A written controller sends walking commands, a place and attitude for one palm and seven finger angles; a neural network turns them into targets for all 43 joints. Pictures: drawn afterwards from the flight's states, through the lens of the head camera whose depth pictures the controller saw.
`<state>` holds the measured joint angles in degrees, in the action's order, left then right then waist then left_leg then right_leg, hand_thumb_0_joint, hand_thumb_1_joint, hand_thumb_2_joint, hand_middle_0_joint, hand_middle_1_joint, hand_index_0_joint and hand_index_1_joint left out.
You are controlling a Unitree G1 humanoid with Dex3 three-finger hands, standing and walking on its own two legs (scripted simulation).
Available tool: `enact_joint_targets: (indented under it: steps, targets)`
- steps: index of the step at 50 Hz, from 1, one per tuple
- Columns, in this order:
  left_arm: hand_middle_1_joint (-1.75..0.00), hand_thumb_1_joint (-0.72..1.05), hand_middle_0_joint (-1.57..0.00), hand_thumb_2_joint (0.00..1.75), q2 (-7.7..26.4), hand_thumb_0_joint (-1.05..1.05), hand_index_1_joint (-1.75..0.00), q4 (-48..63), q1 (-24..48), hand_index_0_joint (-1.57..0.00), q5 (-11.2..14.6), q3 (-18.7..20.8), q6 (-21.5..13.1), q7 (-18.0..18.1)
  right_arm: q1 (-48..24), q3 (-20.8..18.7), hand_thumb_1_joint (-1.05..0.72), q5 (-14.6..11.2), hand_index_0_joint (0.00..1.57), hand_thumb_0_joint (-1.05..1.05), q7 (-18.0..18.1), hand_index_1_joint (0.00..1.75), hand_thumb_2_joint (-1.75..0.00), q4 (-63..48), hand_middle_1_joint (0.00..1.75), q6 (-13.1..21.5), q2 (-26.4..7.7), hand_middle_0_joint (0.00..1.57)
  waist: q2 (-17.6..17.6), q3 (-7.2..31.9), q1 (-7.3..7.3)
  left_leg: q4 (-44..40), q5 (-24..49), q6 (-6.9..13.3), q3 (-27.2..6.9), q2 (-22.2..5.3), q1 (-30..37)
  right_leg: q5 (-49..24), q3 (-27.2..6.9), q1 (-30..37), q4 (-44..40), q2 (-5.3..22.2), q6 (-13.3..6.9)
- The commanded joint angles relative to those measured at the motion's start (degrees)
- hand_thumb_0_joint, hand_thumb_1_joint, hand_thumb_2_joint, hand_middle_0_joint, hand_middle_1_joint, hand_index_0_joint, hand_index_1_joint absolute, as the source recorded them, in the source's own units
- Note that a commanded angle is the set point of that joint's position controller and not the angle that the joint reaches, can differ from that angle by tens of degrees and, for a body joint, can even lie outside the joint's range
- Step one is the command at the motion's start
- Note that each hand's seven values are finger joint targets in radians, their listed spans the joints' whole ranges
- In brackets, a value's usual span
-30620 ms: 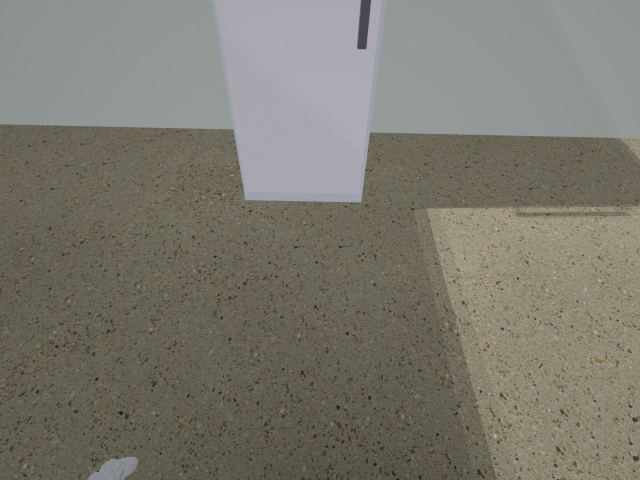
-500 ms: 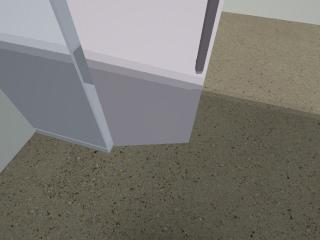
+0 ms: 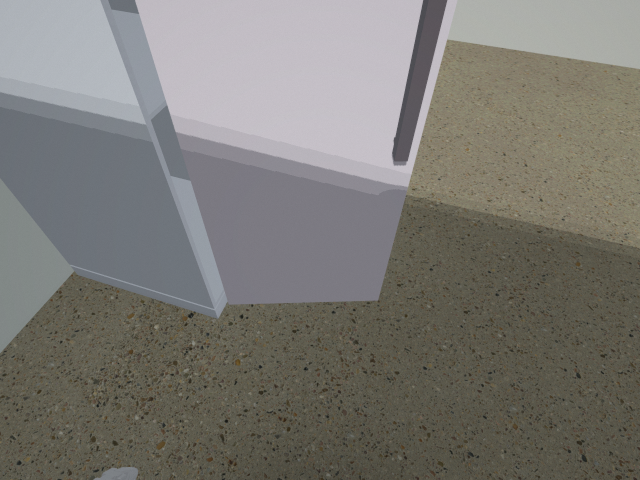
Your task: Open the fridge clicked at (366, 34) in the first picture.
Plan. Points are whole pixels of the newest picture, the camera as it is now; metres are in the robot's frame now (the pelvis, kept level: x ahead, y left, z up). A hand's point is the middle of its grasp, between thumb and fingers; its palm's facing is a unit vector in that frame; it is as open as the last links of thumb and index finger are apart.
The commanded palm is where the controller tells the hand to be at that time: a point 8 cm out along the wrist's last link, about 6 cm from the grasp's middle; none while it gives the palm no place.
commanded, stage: look to check the result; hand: right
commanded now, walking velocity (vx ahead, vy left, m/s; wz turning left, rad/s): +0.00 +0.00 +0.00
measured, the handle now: (424, 28) +0.75 -0.11 +0.22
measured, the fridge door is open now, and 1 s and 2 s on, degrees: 70 70 70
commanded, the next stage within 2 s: stand and wait in 0.60 s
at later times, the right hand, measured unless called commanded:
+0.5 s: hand out of the picture +0.11 -0.24 -0.15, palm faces -0.04 +0.94 -0.34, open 7.4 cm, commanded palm none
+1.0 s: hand out of the picture +0.12 -0.23 -0.16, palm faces -0.05 +0.94 -0.33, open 7.4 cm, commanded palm none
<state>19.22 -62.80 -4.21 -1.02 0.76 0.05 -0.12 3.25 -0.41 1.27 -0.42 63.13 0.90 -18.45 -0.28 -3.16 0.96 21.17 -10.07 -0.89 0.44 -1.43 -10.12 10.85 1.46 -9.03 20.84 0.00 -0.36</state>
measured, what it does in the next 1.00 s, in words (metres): stands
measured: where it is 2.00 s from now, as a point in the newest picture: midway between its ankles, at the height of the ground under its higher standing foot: outside the picture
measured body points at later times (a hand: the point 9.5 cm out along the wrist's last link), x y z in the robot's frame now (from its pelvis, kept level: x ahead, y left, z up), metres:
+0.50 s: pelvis +0.02 +0.01 +0.00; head +0.04 +0.01 +0.45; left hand +0.10 +0.31 -0.14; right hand +0.11 -0.29 -0.13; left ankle +0.01 +0.13 -0.75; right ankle +0.00 -0.11 -0.75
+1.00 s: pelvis +0.02 +0.01 +0.00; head +0.04 +0.01 +0.45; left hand +0.09 +0.31 -0.13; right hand +0.12 -0.28 -0.13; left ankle +0.01 +0.13 -0.75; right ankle +0.00 -0.11 -0.75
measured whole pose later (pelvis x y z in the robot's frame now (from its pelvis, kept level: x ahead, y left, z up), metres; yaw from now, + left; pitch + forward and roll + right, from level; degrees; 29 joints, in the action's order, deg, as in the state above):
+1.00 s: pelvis +0.02 +0.01 +0.00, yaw +1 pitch -1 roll +0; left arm 19.0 -64.2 -6.1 -0.9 0.5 0.3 0.5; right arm 5.2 -0.7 0.9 0.0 64.2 1.0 -19.0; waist 0.0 -2.9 1.1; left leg 18.1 -10.6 0.2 0.3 0.1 -6.3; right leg 11.7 1.7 -5.0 18.0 1.5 0.8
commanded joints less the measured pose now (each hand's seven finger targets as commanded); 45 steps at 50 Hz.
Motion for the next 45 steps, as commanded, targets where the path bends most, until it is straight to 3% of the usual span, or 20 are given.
enact_joint_targets:
  steps: [1, 10, 45]
  targets:
    - [-0.3, 0.9, -0.2, 0.9, 11.34, 0.0, -0.3, 2.81, 0.95, -0.2, -0.19, 1.79, -1.29, 0.76, -1.65, -2.29, -0.9, -0.37, 0.2, 0.0, 0.88, 0.3, -0.9, -3.17, 0.3, 1.17, -12.19, 0.2, -0.22, 6.66, -0.27, -3.35, 6.39, 2.69, -4.78, -5.54, 2.59, -8.11, -5.65, 1.96, -4.07, 6.87, -1.09]
    - [-0.3, 0.9, -0.2, 0.9, 11.51, 0.0, -0.3, 2.59, 0.44, -0.2, -0.03, 1.75, -1.19, 1.03, -0.74, -2.22, -0.9, -0.57, 0.2, 0.0, 1.08, 0.3, -0.9, -2.76, 0.3, 1.33, -12.31, 0.2, 0.17, 7.91, -0.08, -3.52, 11.26, 2.93, -4.7, -5.84, 3.96, -11.28, -4.98, 4.28, -3.25, 7.11, -0.93]
    - [-0.3, 0.9, -0.2, 0.9, 11.27, 0.0, -0.3, 1.85, -0.29, -0.2, -0.05, 1.67, -1.2, 1.29, -0.44, -2.31, -0.9, -0.69, 0.2, 0.0, 1.27, 0.3, -0.9, -2.7, 0.3, 1.46, -12.25, 0.2, 0.26, 6.07, -0.12, -4.84, 13.89, 3.06, -5.15, -5.7, 5.06, -11.92, -4.01, 5.33, -4.66, 7.45, -0.5]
